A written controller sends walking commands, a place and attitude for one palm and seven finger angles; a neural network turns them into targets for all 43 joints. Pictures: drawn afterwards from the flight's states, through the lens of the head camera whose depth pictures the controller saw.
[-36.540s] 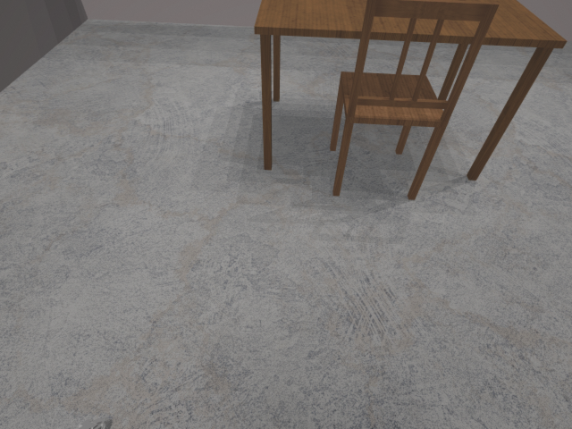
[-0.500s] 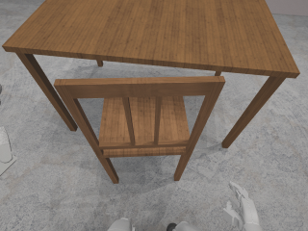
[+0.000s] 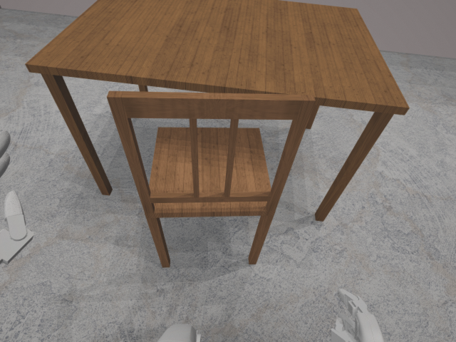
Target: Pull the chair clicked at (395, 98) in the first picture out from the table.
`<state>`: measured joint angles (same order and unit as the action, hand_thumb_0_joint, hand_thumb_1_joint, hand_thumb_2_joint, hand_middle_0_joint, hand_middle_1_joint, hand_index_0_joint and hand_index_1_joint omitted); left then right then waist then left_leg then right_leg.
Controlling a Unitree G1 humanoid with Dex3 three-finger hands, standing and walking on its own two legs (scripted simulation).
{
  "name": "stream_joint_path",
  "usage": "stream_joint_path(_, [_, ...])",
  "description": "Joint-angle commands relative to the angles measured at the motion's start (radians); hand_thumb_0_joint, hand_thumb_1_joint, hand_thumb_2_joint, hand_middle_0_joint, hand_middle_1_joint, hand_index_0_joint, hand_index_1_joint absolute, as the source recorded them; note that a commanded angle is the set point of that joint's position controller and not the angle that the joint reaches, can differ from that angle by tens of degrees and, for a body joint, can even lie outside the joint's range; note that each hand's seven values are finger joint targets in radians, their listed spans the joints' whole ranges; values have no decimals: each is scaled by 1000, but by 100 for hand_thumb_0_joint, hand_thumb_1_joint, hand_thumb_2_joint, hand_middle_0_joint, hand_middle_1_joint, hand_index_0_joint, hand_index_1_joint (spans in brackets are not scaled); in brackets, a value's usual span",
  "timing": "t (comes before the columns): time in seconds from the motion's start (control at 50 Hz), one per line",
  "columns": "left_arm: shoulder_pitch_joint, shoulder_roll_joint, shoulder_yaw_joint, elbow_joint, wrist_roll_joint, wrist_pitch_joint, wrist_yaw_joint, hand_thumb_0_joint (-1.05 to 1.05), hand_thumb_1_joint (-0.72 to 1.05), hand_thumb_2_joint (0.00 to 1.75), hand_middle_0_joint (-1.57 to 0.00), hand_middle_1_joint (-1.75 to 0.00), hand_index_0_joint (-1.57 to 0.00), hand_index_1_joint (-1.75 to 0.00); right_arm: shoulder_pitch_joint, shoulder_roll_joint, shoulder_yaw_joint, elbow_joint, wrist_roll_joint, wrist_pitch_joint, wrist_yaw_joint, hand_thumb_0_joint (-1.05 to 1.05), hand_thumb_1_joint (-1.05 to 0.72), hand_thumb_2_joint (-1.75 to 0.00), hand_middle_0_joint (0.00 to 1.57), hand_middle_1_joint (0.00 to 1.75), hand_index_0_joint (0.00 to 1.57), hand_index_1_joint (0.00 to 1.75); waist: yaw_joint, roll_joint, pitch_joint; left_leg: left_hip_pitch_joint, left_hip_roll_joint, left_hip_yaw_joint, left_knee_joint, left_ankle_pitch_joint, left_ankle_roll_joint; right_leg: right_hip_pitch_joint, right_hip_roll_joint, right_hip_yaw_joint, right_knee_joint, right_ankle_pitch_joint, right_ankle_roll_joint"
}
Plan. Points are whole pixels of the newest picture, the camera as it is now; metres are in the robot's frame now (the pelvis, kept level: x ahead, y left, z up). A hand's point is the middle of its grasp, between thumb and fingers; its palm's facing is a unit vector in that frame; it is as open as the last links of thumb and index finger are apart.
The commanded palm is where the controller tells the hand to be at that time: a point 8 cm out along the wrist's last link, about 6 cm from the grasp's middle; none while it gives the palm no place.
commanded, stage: stop stepping back and stand still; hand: left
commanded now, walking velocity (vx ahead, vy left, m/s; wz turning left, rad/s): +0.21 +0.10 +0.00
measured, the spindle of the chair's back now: (195, 161) +0.53 +0.11 -0.06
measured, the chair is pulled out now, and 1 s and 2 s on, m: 0.13 0.13 0.13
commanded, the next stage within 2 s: let the arm hang, fingers relaxed in 0.76 s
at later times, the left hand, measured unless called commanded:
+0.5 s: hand out of the picture +0.14 +0.29 +0.16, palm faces +0.40 -0.81 -0.43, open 7.4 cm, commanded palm +0.09 +0.33 +0.20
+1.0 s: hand (48, 332) +0.14 +0.28 -0.02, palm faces +0.19 -0.90 -0.39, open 7.4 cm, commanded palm none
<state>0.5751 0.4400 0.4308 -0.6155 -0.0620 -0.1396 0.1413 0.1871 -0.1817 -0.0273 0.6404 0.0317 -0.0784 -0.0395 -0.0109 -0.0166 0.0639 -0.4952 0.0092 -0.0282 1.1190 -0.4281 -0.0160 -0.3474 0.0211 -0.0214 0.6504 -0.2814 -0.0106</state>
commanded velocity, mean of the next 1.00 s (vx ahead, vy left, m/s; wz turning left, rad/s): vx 0.04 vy -0.01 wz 0.00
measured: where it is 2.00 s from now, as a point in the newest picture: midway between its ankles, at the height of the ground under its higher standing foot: outside the picture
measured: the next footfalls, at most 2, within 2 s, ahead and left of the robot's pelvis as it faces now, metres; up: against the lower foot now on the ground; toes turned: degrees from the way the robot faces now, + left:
left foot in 0.10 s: -0.02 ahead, +0.11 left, +0.00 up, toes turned -1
right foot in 0.66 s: +0.00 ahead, -0.09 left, +0.00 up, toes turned -2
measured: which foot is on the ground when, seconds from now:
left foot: up 0.00-0.08, down 0.10-1.00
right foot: down 0.00-0.50, up 0.52-0.64, down 0.66-1.00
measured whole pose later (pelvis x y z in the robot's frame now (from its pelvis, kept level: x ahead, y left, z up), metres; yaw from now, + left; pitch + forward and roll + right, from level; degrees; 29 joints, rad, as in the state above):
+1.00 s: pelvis -0.06 +0.03 +0.01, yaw +1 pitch +2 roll +0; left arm 0.29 0.29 0.17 0.30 0.03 0.00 0.04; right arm 0.18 -0.25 -0.04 0.81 -0.02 -0.05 -0.01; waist -0.01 0.03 -0.04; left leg -0.31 -0.07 0.00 0.59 -0.31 0.07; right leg -0.32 -0.02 -0.05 0.58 -0.28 0.00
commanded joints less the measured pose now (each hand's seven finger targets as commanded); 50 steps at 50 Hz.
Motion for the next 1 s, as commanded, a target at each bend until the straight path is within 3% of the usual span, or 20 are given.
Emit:
stream_joint_path(0.0, [-8,190,160,-166,22,-36,49,0,90,90,-20,-30,-20,-30,-97,-113,-40,-169,-2,-16,-24,0,-90,-90,20,30,20,30,-23,-78,-110,190,31,-32,-153,-14,41,-153,-274,212,-236,0,-127])
stream_joint_path(0.06, [34,203,177,-232,30,-65,54,0,90,90,-20,-30,-20,-30,-37,-151,-42,-174,-4,-44,-33,0,-90,-90,20,30,20,30,-22,96,-141,279,38,-6,-695,76,78,-65,-155,107,-22,30,-51])
stream_joint_path(0.1, [-22,247,205,-304,47,-90,59,0,90,90,-20,-30,-20,-30,-15,-164,-61,-184,-14,-76,-34,0,-90,-90,20,30,20,30,-11,353,-164,339,203,-146,-763,453,157,-172,32,-24,365,-168,22])
stream_joint_path(0.12, [-45,261,212,-259,48,-98,57,0,90,90,-20,-30,-20,-30,-50,-133,-35,-168,-23,-82,-31,0,-90,-90,20,30,20,30,-34,416,-113,195,238,-280,-754,478,198,-185,2,43,470,-216,21])
stream_joint_path(0.14, [-93,250,206,-249,53,-103,47,0,90,90,-20,-30,-20,-30,-37,-134,-38,-151,-26,-86,-20,0,-90,-90,20,30,20,30,-36,383,-62,128,257,-326,-762,458,219,-203,-9,89,555,-189,22])
stream_joint_path(0.18, [-21,196,174,-134,44,-108,31,0,90,90,-20,-30,-20,-30,-13,-150,-49,-129,-4,-88,4,0,-90,-90,20,30,20,30,-10,148,-63,178,230,-206,-640,567,197,-160,-34,77,356,-118,8])
stream_joint_path(0.26, [-48,178,147,-97,26,-96,3,0,90,90,-20,-30,-20,-30,-37,-173,-28,-162,5,-70,2,0,-90,-90,20,30,20,30,1,138,-75,54,167,-115,-546,166,131,155,-22,-45,-118,33,8])
stream_joint_path(0.3, [-99,183,148,-66,23,-91,-1,0,90,90,-20,-30,-20,-30,-38,-172,-32,-164,5,-62,-5,0,-90,-90,20,30,20,30,-12,56,-58,-1,90,-57,-480,-118,103,155,-75,31,-184,29,-29])
stream_joint_path(0.34, [-73,154,112,-52,1,-69,-4,0,90,90,-20,-30,-20,-30,3,-187,-58,-170,18,-43,-2,0,-90,-90,20,30,20,30,-20,-116,-128,111,-16,0,-274,-72,68,53,-162,211,-238,2,-93])
stream_joint_path(0.38, [-72,177,124,-110,-6,-62,4,0,90,90,-20,-30,-20,-30,-17,-158,-43,-167,10,-29,-6,0,-90,-90,20,30,20,30,-25,-107,-103,225,-7,-2,-245,0,59,-115,-244,258,-291,-78,-136])
stream_joint_path(0.44, [-57,221,174,-194,15,-76,25,0,90,90,-20,-30,-20,-30,-43,-163,-30,-169,-10,-25,-23,0,-90,-90,20,30,20,30,-22,135,-79,253,61,-103,-615,22,87,-141,-114,98,-55,-74,-67])
stream_joint_path(0.46, [-74,221,171,-236,21,-89,31,0,90,90,-20,-30,-20,-30,-66,-152,-17,-173,-20,-34,-26,0,-90,-90,20,30,20,30,-19,329,-59,197,157,-252,-796,3,118,-116,-6,4,121,-117,-8])
stream_joint_path(0.48, [-100,231,174,-224,33,-89,37,0,90,90,-20,-30,-20,-30,-79,-131,-14,-166,-28,-47,-29,0,-90,-90,20,30,20,30,-17,384,-26,121,223,-338,-876,47,149,-104,17,33,289,-169,9])
stream_joint_path(0.56, [-91,167,118,-152,32,-74,33,0,90,90,-20,-30,-20,-30,-46,-133,-13,-131,-12,-88,-9,0,-90,-90,20,30,20,30,-1,139,-54,223,195,-218,-751,399,146,-9,-17,25,50,-138,19])
stream_joint_path(0.64, [-27,160,113,-67,28,-76,18,0,90,90,-20,-30,-20,-30,-59,-156,-17,-161,-8,-84,-8,0,-90,-90,20,30,20,30,9,140,-78,151,118,-119,-696,150,83,215,-42,18,-260,105,-3])
stream_joint_path(0.7, [-36,139,101,-61,12,-75,17,0,90,90,-20,-30,-20,-30,-49,-165,-32,-167,-2,-71,-20,0,-90,-90,20,30,20,30,4,7,-39,143,60,-91,-724,-67,68,122,-72,120,-302,-65,-24])
stream_joint_path(0.82, [-64,157,107,-110,16,-87,37,0,90,90,-20,-30,-20,-30,-71,-149,-19,-172,-12,-80,-45,0,-90,-90,20,30,20,30,17,102,-106,230,104,-119,-823,96,72,176,-59,77,-244,84,-4])
stream_joint_path(0.84, [-120,-111,-356,720,86,15,-89,0,90,90,-20,-30,-20,-30,-56,-240,-75,85,-17,-165,41,0,-90,-90,20,30,20,30,-67,62,-69,231,106,-139,-627,380,84,-18,-98,16,-100,186,-18])
stream_joint_path(0.94, [-219,-147,-337,969,98,141,-125,0,90,90,-20,-30,-20,-30,36,-144,-35,87,-55,13,33,0,-90,-90,20,30,20,30,-10,-200,-155,198,65,-120,-581,388,92,66,-135,76,-144,153,-54])
stream_joint_path(0.98, [-293,-124,-353,1096,90,145,-122,0,90,90,-20,-30,-20,-30,38,-150,-33,104,-57,42,27,0,-90,-90,20,30,20,30,-14,-167,-130,218,34,-100,-589,368,87,73,-162,129,-174,219,-86])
